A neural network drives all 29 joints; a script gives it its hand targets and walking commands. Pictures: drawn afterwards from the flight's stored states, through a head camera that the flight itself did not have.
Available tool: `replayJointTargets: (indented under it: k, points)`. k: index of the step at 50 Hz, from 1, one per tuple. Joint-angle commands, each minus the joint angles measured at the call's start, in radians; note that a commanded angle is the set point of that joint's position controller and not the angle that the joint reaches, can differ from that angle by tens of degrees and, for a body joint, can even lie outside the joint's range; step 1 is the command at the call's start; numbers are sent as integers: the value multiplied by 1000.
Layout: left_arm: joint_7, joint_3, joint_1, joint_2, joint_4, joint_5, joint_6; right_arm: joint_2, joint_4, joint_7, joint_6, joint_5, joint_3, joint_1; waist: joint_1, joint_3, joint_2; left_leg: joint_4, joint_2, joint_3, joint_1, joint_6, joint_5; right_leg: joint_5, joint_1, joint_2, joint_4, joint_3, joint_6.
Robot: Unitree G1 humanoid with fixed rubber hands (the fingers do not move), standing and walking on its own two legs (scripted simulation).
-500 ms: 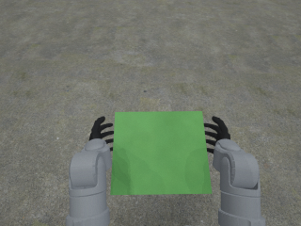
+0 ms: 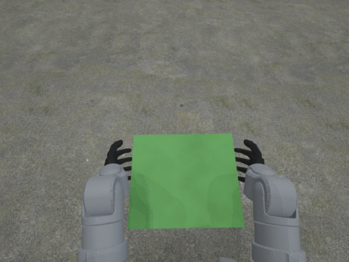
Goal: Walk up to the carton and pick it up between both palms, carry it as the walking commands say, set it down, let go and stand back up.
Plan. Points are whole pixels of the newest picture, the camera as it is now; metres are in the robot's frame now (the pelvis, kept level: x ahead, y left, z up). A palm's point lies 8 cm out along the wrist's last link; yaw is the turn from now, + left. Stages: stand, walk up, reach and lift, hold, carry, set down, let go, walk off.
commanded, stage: carry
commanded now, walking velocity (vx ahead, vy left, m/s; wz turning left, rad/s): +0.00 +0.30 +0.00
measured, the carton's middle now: (182, 184) +0.31 +0.00 -0.03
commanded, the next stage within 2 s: hold in 1.92 s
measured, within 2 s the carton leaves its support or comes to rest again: neither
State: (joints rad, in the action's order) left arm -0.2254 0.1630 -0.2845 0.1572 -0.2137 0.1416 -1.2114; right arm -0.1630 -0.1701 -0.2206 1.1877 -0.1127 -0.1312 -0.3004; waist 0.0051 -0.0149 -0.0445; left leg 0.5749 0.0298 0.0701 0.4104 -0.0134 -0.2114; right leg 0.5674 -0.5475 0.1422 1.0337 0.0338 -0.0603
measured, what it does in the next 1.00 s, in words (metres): steps to the left: right foot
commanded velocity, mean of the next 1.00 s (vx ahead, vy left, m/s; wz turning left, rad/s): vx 0.00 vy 0.00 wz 0.00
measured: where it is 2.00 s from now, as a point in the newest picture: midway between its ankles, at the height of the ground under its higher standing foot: outside the picture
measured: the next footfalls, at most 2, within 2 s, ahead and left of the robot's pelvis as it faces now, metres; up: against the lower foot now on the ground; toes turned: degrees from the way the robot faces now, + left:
right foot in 0.20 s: +0.00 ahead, -0.03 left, +0.00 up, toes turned -9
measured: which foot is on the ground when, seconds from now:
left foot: down 0.00-1.00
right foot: up 0.00-0.18, down 0.20-1.00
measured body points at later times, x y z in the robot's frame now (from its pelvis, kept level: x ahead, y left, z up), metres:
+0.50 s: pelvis -0.04 +0.10 +0.00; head -0.06 +0.11 +0.45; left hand +0.26 +0.24 +0.09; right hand +0.25 -0.06 +0.09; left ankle +0.03 +0.16 -0.73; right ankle -0.04 -0.02 -0.73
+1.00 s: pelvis -0.05 +0.09 +0.01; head -0.08 +0.09 +0.46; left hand +0.25 +0.23 +0.09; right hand +0.23 -0.07 +0.09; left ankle +0.03 +0.16 -0.73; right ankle -0.04 -0.02 -0.73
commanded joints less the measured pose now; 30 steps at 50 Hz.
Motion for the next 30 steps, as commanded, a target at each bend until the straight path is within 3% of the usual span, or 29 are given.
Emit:
replayJointTargets:
  k: [1,4,6,8,10,11,12,13,14,15,17,19,21,24,30]
  points:
    - [413,-770,-593,1044,-120,-505,9,-1068,-75,404,-11,429,648,-444,0,-350,223,-159,166,-113,-285,-154,258,-47,-32,-48,76,56,15]
    - [418,-756,-544,1030,-100,-505,-2,-1032,-117,383,-17,405,656,-418,2,-397,212,-184,211,-186,-322,-192,243,-12,40,-76,-44,67,26]
    - [425,-742,-504,1024,-54,-498,-12,-1018,-111,375,-11,386,666,-395,2,-406,201,-215,235,-229,-310,-197,203,-14,110,-84,-164,58,48]
    - [433,-728,-482,1020,-20,-495,-16,-1010,-100,374,-3,375,673,-386,2,-394,177,-243,254,-266,-299,-184,193,-45,190,-93,-337,55,74]
    - [440,-713,-453,1026,18,-491,-12,-1004,-84,375,3,374,683,-395,-17,-390,104,-216,223,-228,-260,-127,192,-251,354,-72,-645,72,72]
    - [442,-712,-449,1028,26,-493,-9,-1005,-80,378,4,380,688,-406,-17,-379,58,-185,190,-210,-171,-73,165,-276,453,14,-705,-14,79]
    - [444,-698,-442,1031,55,-468,1,-1012,-94,385,9,390,711,-450,-14,-324,-134,-95,89,-109,-41,-8,17,-202,449,158,-709,-209,134]
    - [445,-692,-444,1040,55,-466,2,-1017,-104,386,15,406,726,-480,-12,-264,-209,7,40,-48,-14,6,-74,-314,356,242,-749,-267,177]
    - [442,-699,-465,1052,31,-476,1,-1026,-116,390,16,423,733,-501,-11,-251,-156,54,44,-47,-20,5,-71,-374,320,244,-734,-222,181]
    - [437,-705,-482,1046,21,-479,-2,-1028,-114,395,19,439,732,-515,-9,-252,-88,43,46,-54,-44,2,-34,-388,303,210,-701,-162,163]
    - [424,-687,-484,1025,35,-459,-10,-1018,-87,406,31,454,722,-520,-2,-267,-23,-99,62,-64,-127,2,107,-388,283,107,-618,-49,108]
    - [410,-679,-476,1021,38,-442,-13,-1008,-40,418,42,454,697,-502,-14,-314,63,-105,127,-116,-209,-11,296,-348,268,17,-543,17,66]
    - [410,-676,-486,1025,52,-438,-16,-1012,3,424,47,446,672,-488,-13,-312,100,-216,173,-209,-167,-33,143,-215,300,-28,-488,45,53]
    - [415,-689,-531,1037,51,-452,-14,-1026,11,424,40,436,656,-517,-13,-279,115,-313,188,-238,-131,-37,-120,-191,287,-39,-499,42,52]
    - [420,-714,-567,1050,54,-482,-13,-1034,14,417,26,418,634,-509,-10,-304,129,-348,199,-219,-175,-22,-189,-220,280,-50,-525,54,52]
